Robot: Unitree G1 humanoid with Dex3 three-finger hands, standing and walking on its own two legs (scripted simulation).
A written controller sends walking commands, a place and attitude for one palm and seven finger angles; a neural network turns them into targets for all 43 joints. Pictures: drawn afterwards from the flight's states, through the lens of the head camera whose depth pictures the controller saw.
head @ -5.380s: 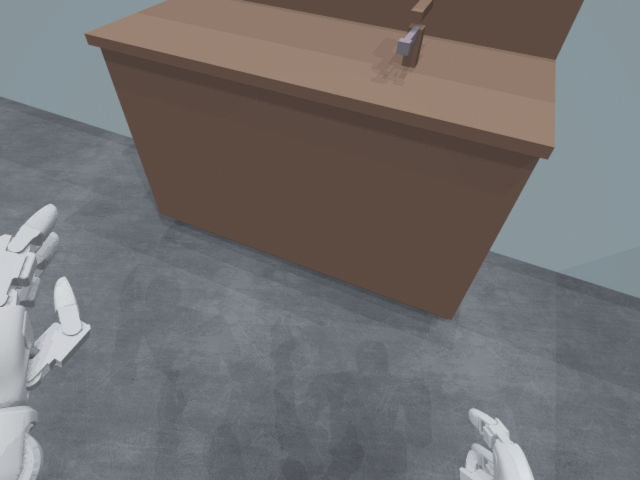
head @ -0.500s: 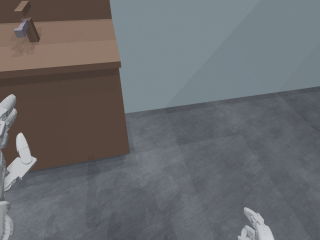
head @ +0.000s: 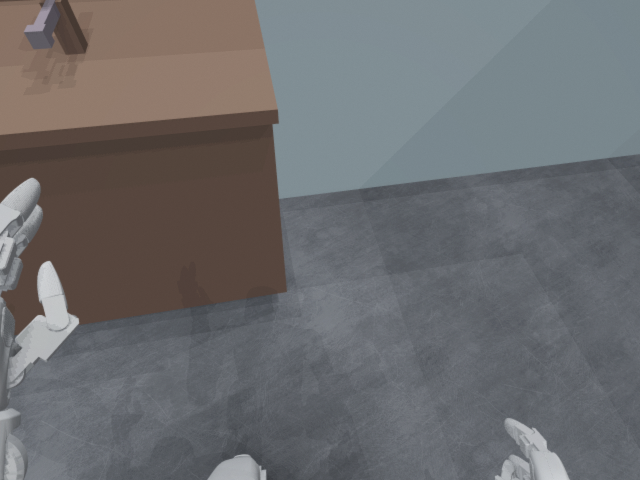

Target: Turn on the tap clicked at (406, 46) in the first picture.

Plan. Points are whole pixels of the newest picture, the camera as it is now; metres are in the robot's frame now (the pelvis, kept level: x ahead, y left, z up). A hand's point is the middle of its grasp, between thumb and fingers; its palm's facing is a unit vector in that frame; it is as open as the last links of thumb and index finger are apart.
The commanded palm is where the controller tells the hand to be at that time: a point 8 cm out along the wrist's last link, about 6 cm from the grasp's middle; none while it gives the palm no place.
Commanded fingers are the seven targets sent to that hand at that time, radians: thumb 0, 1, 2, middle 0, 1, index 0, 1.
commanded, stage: take the last steps up to it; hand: left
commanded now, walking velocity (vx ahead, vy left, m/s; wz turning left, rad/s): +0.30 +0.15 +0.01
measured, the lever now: (39, 36) +0.72 +0.52 +0.14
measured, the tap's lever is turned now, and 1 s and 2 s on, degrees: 0 0 0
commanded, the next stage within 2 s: come to a stop and stand still in 1.02 s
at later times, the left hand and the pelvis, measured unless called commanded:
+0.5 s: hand (40, 214) +0.33 +0.31 +0.17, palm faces +0.42 -0.78 -0.47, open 7.4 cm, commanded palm +0.28 +0.34 +0.18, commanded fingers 0.00 0.90 0.90 -0.20 -0.30 -0.20 -0.30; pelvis +0.11 +0.06 +0.00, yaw -1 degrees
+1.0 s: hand (20, 119) +0.44 +0.37 +0.19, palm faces +0.32 -0.84 -0.43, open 7.4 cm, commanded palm +0.39 +0.42 +0.18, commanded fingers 0.00 0.90 0.90 -0.20 -0.30 -0.20 -0.30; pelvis +0.21 +0.15 +0.00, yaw -3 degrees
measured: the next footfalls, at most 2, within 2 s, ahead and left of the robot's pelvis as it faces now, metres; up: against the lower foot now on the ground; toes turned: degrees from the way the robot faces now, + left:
left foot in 0.04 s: +0.11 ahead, +0.16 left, +0.00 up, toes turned +9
right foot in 0.36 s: +0.16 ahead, -0.03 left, +0.00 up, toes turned -12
